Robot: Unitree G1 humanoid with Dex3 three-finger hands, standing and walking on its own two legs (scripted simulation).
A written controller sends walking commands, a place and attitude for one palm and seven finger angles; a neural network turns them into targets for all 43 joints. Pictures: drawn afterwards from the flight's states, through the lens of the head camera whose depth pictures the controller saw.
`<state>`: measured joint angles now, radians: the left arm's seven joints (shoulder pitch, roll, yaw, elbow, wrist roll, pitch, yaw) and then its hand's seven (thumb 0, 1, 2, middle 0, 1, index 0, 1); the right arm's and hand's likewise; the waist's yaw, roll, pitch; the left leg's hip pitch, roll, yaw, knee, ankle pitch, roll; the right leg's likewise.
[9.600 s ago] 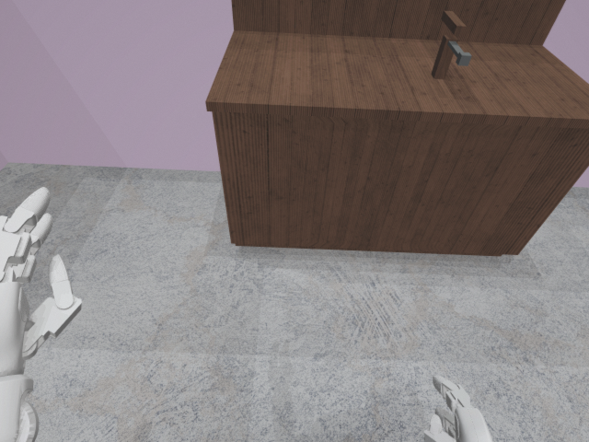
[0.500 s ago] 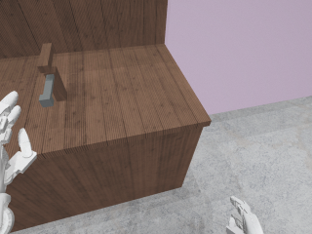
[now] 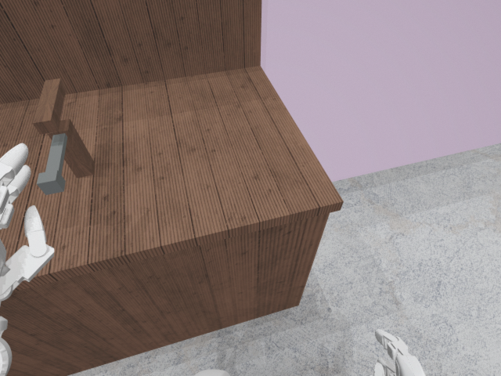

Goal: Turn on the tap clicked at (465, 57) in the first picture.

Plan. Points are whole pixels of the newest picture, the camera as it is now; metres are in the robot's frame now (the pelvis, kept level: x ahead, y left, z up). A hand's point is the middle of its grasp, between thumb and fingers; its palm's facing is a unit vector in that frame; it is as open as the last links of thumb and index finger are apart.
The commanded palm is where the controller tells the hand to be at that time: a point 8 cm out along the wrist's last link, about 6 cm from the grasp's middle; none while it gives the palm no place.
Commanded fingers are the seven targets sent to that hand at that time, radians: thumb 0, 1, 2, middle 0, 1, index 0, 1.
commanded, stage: come to a stop and stand still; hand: left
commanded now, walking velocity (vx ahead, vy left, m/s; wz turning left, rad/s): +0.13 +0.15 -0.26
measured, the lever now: (51, 182) +0.38 +0.35 +0.10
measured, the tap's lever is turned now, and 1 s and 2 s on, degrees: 0 0 0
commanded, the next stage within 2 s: look again from close up in 1.58 s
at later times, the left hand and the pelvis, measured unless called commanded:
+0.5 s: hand (33, 214) +0.26 +0.27 +0.19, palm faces +0.36 -0.86 -0.36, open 7.5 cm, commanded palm +0.21 +0.31 +0.19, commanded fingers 0.00 0.90 0.90 -0.20 -0.30 -0.20 -0.30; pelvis +0.04 +0.04 +0.01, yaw -2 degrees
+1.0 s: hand out of the picture +0.24 +0.34 +0.15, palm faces +0.32 -0.86 -0.40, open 7.4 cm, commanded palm +0.18 +0.36 +0.19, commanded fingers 0.00 0.90 0.90 -0.20 -0.30 -0.20 -0.30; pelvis +0.02 +0.08 +0.01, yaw +0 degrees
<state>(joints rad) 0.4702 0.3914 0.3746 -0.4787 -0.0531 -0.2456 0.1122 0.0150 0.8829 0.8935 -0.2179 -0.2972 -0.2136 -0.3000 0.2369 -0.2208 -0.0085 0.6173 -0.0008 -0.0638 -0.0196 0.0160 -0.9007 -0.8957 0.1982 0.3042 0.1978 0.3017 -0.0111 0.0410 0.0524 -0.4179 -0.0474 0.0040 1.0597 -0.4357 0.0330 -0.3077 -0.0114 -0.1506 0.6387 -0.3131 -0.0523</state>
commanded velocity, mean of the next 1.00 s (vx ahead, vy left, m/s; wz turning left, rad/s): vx -0.06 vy -0.04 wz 0.00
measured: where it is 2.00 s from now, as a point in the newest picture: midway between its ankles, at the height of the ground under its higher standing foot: outside the picture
